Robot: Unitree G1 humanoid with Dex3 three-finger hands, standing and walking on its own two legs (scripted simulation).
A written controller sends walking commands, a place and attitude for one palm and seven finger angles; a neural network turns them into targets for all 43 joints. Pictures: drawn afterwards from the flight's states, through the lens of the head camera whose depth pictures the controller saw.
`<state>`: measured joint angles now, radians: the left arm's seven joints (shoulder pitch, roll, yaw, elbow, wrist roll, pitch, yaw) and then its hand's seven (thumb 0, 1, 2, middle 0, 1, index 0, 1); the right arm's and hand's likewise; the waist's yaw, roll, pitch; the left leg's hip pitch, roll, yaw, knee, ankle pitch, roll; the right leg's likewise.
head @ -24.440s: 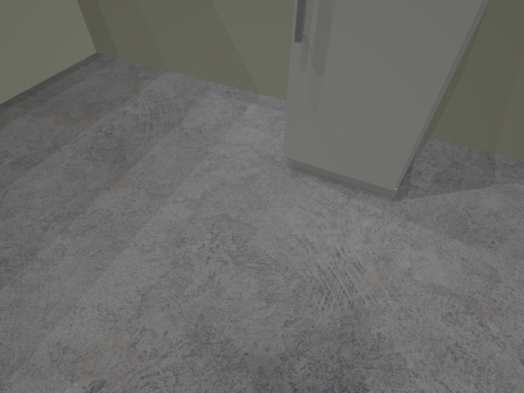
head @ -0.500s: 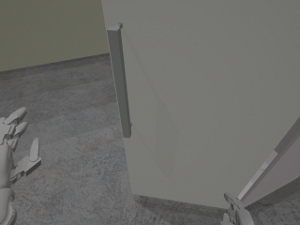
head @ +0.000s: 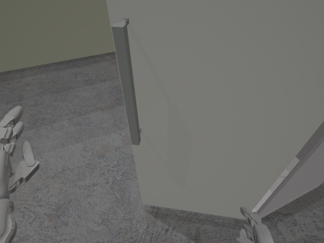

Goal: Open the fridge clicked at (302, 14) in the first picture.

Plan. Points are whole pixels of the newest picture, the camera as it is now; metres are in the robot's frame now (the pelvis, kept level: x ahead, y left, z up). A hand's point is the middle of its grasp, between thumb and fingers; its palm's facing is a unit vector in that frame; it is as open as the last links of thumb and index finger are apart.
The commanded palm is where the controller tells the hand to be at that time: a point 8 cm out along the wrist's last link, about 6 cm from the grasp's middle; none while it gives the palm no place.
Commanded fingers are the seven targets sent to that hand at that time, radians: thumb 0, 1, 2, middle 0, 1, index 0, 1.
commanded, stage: step back with the hand held close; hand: left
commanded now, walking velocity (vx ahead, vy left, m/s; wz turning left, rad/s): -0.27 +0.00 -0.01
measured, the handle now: (132, 93) +0.46 +0.15 +0.15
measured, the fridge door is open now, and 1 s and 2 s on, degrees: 58 58 58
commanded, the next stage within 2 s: stop stepping back and stand still in 1.36 s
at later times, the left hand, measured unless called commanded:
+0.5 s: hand (13, 192) +0.14 +0.28 +0.15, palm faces +0.45 -0.76 -0.47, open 7.4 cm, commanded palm +0.08 +0.32 +0.17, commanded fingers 0.00 0.90 0.90 -0.20 -0.30 -0.20 -0.30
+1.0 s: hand out of the picture +0.09 +0.27 +0.16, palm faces +0.46 -0.76 -0.46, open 7.4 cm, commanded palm +0.02 +0.31 +0.17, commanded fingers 0.00 0.90 0.90 -0.20 -0.30 -0.20 -0.30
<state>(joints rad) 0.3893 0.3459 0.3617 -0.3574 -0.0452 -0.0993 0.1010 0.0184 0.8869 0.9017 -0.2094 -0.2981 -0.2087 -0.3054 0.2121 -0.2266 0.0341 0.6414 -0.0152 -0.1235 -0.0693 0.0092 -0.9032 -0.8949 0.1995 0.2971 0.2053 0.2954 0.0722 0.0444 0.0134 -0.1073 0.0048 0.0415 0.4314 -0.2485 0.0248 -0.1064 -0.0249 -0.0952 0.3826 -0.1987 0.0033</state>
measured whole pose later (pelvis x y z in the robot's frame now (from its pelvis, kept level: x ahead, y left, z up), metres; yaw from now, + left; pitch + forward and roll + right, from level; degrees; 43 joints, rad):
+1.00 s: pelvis -0.11 +0.01 -0.02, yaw +2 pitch +1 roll -2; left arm 0.47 0.40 0.44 -0.50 -0.01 -0.27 0.12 0.02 0.89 0.90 -0.21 -0.30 -0.21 -0.31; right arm 0.17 -0.20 0.00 0.61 -0.02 -0.15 -0.06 0.01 -0.90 -0.89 0.20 0.30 0.21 0.30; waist 0.03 0.00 0.03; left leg -0.47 0.01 0.01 0.56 -0.12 0.03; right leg -0.32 0.08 0.05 0.56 -0.27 -0.01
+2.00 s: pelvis -0.30 +0.03 -0.01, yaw -2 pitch +0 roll +0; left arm 0.54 0.44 0.43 -0.47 -0.02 -0.20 0.14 0.02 0.89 0.90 -0.21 -0.30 -0.21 -0.30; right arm 0.30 -0.18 0.01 0.64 -0.03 -0.18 -0.07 0.01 -0.90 -0.90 0.20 0.30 0.20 0.30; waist -0.04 -0.04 -0.06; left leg -0.31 0.01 0.08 0.50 -0.19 0.03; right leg -0.20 0.02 -0.08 0.55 -0.44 -0.02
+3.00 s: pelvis -0.30 +0.05 -0.01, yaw +0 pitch +0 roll -1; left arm 0.30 0.21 -0.01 1.06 0.02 0.04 -0.01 0.02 0.95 0.90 -0.21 -0.30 -0.21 -0.30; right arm 0.25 -0.24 -0.01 1.05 -0.03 0.04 -0.01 0.00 -0.91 -0.89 0.20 0.30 0.20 0.29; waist -0.01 -0.03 0.08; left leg -0.34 0.04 0.03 0.52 -0.18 0.00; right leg -0.19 -0.01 -0.12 0.49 -0.30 -0.01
